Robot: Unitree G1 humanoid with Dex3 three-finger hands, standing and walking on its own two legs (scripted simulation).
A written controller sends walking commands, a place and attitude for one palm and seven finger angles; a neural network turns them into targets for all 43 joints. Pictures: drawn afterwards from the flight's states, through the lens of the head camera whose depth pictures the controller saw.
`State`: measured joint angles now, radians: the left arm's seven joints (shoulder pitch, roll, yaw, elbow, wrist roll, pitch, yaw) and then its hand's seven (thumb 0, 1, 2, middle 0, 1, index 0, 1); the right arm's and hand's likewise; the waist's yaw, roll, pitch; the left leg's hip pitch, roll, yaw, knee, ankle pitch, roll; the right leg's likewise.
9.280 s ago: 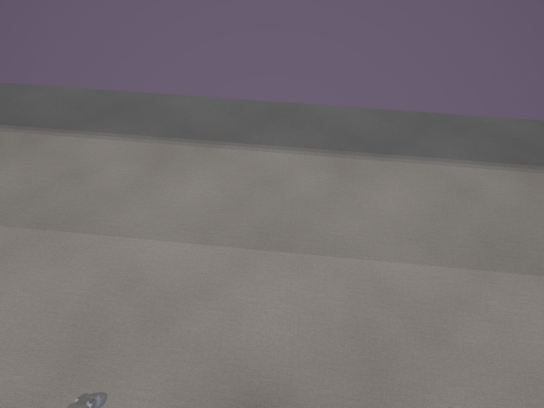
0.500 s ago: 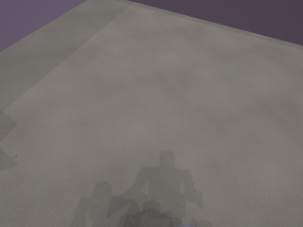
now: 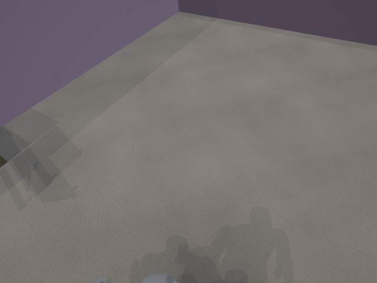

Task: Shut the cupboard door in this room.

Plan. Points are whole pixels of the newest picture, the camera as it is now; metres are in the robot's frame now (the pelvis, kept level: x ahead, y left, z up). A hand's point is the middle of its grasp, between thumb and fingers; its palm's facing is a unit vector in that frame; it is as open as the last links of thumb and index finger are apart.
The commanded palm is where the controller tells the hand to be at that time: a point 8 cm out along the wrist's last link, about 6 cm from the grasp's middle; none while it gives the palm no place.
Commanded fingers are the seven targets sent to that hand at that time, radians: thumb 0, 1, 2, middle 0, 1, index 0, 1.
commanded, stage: turn or walk to find it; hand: left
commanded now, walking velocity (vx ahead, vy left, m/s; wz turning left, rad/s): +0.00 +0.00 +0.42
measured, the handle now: out of the picture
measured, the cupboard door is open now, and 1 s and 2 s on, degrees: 78 78 78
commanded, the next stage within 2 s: stand and wait in 0.64 s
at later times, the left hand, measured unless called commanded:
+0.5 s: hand out of the picture -0.03 +0.26 -0.17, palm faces +0.26 -0.93 -0.25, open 7.4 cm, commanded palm none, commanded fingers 0.00 0.90 0.90 -0.20 -0.30 -0.20 -0.30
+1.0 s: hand out of the picture -0.06 +0.18 -0.16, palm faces +0.38 -0.89 -0.24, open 7.3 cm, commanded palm none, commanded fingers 0.00 0.90 0.90 -0.20 -0.30 -0.20 -0.30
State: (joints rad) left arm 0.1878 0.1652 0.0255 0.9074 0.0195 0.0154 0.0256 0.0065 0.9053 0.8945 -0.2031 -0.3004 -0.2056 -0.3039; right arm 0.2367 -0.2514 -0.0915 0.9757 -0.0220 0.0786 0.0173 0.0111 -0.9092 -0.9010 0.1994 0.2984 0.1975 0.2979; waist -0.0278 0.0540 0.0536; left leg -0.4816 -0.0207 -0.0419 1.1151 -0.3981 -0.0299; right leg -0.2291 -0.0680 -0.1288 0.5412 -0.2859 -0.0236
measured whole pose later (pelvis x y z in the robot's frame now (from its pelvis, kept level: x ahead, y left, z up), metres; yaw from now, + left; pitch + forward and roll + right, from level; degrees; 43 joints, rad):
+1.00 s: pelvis -0.03 -0.01 +0.00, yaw +20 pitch -1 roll +1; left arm 0.24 0.16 0.02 1.00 0.03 0.00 0.03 0.01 0.91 0.89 -0.20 -0.30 -0.21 -0.30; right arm 0.21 -0.22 -0.06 1.04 -0.01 0.05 0.00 0.01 -0.91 -0.90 0.20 0.30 0.19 0.30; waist 0.02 0.02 0.05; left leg -0.30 0.04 0.01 0.77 -0.43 -0.04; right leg -0.22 -0.06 -0.13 0.50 -0.26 -0.03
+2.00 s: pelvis -0.08 +0.02 +0.00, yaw +31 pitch +0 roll -1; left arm 0.18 0.19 0.03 1.02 0.01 0.04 0.02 0.01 0.91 0.89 -0.20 -0.30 -0.20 -0.30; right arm 0.22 -0.17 -0.04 1.03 -0.02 0.00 -0.02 0.01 -0.92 -0.90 0.20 0.30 0.20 0.30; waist -0.01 0.00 0.04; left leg -0.24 0.00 0.05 0.46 -0.23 0.04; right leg -0.34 -0.06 -0.07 0.83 -0.48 0.05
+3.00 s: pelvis -0.04 +0.09 +0.00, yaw +47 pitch -2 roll +1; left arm 0.23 0.16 0.00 1.10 0.02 -0.01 0.03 0.01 0.94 0.89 -0.20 -0.30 -0.20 -0.30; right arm 0.22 -0.18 -0.03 1.11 -0.01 0.01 -0.02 0.00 -0.93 -0.90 0.20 0.30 0.20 0.30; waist 0.00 0.02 0.01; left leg -0.13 0.05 0.11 0.51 -0.34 -0.02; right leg -0.25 -0.06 -0.12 0.55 -0.27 -0.01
